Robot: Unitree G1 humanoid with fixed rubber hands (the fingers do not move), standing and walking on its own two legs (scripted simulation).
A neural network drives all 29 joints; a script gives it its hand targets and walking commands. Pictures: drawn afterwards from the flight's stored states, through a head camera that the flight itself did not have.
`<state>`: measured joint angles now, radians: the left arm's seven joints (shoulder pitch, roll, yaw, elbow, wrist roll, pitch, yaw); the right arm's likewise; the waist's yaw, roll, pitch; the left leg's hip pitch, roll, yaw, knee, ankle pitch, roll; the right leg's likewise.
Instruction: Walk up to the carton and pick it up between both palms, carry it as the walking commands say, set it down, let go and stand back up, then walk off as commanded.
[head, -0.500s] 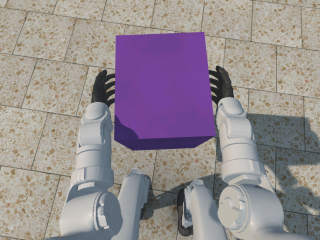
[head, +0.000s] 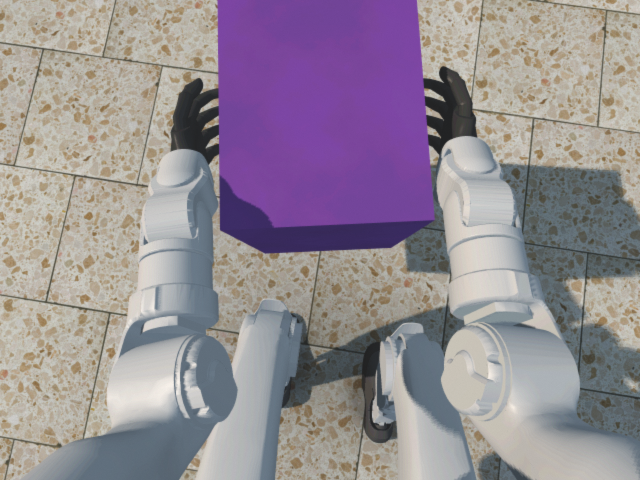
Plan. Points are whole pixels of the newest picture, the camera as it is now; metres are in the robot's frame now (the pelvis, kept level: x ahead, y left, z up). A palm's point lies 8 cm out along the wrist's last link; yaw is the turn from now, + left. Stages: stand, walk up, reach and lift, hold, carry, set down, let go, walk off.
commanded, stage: set down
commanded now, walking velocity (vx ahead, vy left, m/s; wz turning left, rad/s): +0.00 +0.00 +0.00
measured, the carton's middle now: (323, 150) +0.51 +0.07 -0.16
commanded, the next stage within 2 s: none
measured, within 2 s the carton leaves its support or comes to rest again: rests again in 1.74 s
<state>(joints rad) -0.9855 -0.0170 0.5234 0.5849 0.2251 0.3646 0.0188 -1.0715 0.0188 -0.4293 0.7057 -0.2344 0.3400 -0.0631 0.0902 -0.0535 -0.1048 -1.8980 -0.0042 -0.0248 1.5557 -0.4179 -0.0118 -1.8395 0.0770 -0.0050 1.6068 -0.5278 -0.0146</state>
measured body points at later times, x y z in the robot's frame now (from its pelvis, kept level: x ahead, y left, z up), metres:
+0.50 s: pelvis -0.01 +0.00 -0.06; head +0.32 +0.04 +0.24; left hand +0.50 +0.23 -0.18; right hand +0.55 -0.07 -0.18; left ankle +0.11 +0.12 -0.51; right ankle +0.08 -0.10 -0.51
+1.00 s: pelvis +0.00 +0.00 -0.12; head +0.36 +0.04 +0.14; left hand +0.52 +0.23 -0.27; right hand +0.58 -0.06 -0.27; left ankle +0.11 +0.12 -0.51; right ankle +0.08 -0.10 -0.51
